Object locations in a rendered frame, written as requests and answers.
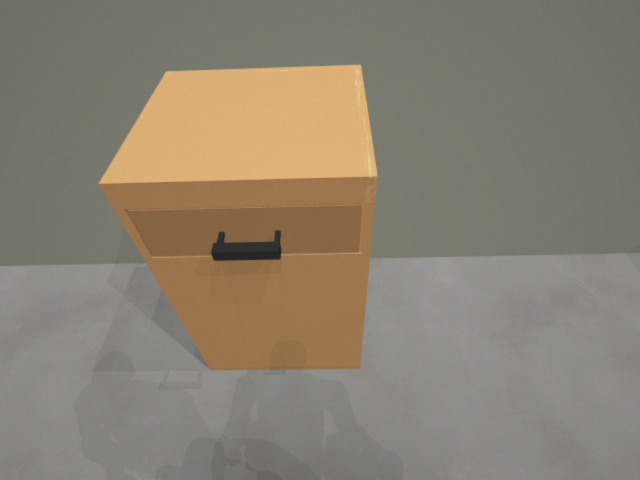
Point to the handle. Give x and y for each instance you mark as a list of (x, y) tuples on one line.
[(246, 250)]

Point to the drawer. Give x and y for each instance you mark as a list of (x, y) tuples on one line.
[(317, 228)]

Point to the cabinet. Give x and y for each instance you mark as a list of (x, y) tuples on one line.
[(257, 137)]

